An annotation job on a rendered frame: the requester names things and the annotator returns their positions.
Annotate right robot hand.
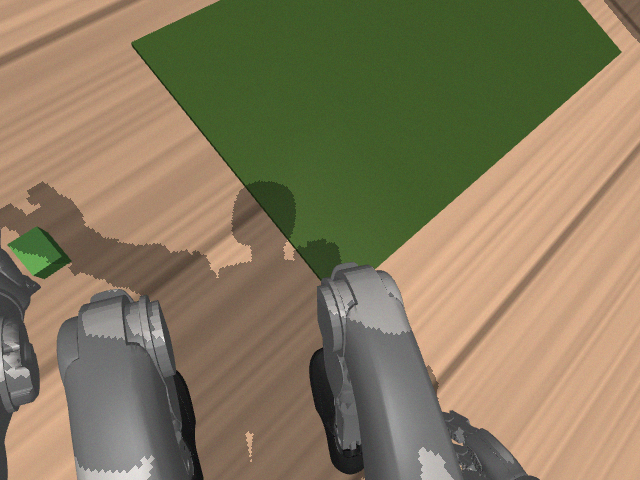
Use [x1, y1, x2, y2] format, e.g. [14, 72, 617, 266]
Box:
[442, 410, 527, 480]

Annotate left robot arm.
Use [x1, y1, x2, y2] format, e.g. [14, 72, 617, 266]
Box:
[0, 248, 40, 480]

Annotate right robot foot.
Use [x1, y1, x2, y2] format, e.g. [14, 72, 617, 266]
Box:
[309, 348, 364, 474]

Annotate left robot hand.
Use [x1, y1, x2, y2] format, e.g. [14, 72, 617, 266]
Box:
[0, 229, 41, 295]

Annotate small box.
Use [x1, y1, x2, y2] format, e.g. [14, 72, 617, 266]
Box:
[7, 226, 71, 279]

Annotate left robot foot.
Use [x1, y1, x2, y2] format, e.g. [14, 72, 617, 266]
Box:
[173, 370, 204, 480]

